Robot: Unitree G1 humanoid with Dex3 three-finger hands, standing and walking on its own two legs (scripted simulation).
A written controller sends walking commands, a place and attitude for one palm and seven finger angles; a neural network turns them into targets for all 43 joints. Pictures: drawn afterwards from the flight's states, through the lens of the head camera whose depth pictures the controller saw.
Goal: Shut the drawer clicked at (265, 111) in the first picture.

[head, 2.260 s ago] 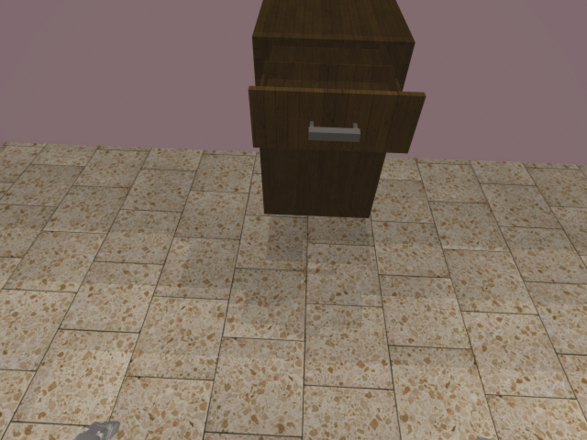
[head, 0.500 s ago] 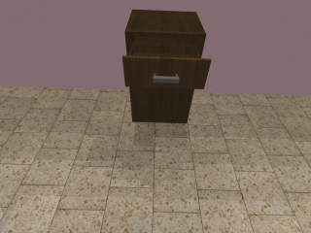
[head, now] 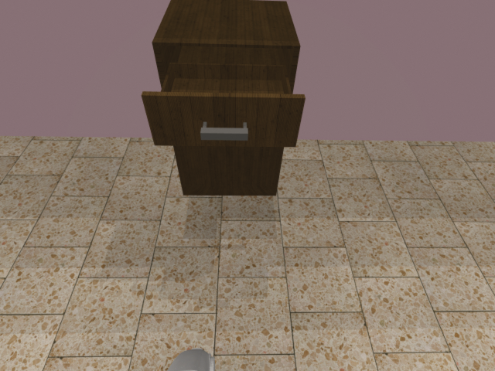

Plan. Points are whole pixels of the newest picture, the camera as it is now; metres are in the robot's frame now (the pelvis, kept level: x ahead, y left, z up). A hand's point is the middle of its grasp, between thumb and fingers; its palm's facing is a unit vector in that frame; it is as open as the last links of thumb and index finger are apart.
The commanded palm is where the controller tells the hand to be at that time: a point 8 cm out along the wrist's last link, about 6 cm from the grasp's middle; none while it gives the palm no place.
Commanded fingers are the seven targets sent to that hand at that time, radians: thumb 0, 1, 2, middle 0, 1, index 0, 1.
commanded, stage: take the last steps up to it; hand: left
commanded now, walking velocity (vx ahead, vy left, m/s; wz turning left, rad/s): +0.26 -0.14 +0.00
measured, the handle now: (224, 129) +0.75 +0.12 -0.07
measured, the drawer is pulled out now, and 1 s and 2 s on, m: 0.30 0.30 0.30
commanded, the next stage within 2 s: come to a stop and stand still in 0.32 s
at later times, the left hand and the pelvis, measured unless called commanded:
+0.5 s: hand (167, 343) +0.20 +0.17 -0.18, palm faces +0.01 -0.99 -0.15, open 7.4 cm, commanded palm none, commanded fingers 0.00 0.90 0.90 -0.20 -0.30 -0.20 -0.30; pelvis +0.16 -0.01 +0.01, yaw -3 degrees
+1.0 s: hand (176, 330) +0.23 +0.16 -0.17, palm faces +0.05 -0.97 -0.25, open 7.3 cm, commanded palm none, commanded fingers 0.00 0.90 0.90 -0.20 -0.30 -0.20 -0.30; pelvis +0.13 -0.03 -0.01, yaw -1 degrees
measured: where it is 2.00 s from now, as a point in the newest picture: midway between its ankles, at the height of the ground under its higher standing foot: outside the picture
